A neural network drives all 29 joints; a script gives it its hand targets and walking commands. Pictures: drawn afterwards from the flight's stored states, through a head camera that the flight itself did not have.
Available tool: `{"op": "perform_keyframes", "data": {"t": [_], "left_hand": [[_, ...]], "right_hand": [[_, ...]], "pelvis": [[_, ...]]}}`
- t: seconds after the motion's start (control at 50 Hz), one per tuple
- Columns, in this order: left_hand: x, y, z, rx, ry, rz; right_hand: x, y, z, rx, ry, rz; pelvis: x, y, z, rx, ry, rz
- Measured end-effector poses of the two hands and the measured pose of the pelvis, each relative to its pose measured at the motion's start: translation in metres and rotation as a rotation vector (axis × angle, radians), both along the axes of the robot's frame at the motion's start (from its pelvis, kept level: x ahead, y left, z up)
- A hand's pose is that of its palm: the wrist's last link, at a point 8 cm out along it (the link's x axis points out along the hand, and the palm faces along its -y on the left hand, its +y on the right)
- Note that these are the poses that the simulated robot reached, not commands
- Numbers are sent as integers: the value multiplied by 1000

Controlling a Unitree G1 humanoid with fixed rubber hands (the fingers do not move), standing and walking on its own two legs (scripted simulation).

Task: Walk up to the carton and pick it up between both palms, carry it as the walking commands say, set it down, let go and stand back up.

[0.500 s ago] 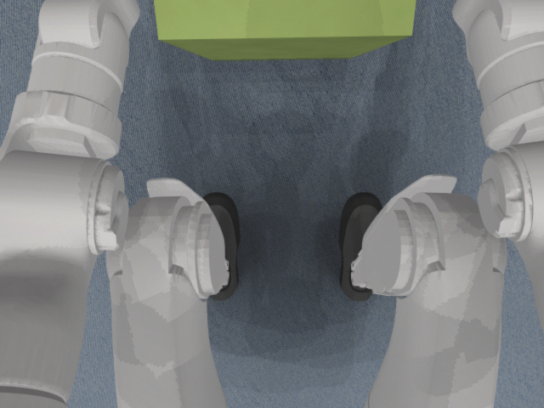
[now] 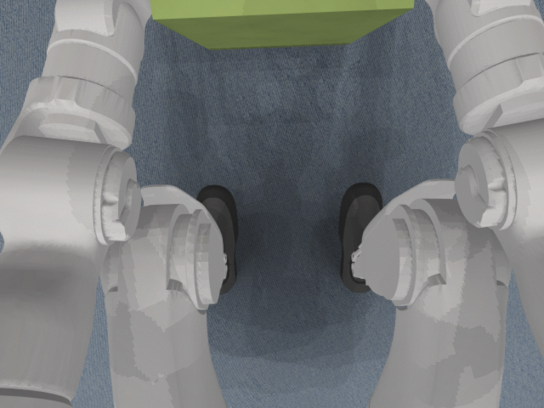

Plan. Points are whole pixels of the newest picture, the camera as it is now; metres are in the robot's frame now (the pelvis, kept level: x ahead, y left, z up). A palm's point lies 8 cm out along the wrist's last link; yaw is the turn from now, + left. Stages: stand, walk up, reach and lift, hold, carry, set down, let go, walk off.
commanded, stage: reach and lift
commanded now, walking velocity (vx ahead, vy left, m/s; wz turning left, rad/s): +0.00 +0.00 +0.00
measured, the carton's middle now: out of the picture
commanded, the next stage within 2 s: none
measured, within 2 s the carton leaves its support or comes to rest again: leaves its support in 0.74 s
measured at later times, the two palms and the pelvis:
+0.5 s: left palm out of the picture +0.57 +0.16 -0.16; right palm out of the picture +0.58 -0.15 -0.16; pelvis +0.01 +0.00 -0.02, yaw +0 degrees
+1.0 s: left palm out of the picture +0.56 +0.15 -0.12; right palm out of the picture +0.57 -0.15 -0.11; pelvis +0.00 +0.01 +0.01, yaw -2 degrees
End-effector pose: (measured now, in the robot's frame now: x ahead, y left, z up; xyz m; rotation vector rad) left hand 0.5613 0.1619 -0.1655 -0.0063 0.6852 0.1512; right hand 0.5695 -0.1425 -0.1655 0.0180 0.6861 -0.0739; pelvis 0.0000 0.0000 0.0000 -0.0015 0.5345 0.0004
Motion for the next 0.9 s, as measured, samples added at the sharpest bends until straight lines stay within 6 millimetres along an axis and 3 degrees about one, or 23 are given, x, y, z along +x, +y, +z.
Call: {"op": "perform_keyframes", "data": {"t": [0.52,0.72,0.9], "left_hand": [[7,-1,4,4,53,-9],[6,-7,6,17,64,-13],[-2,-13,22,8,68,-28]], "right_hand": [[12,-4,3,12,35,81],[10,-5,9,-67,54,51],[2,-9,34,-84,51,1]], "pelvis": [[8,-4,-16,12,-23,1],[8,-1,-9,5,-38,-8],[7,6,6,-14,-54,-25]]}}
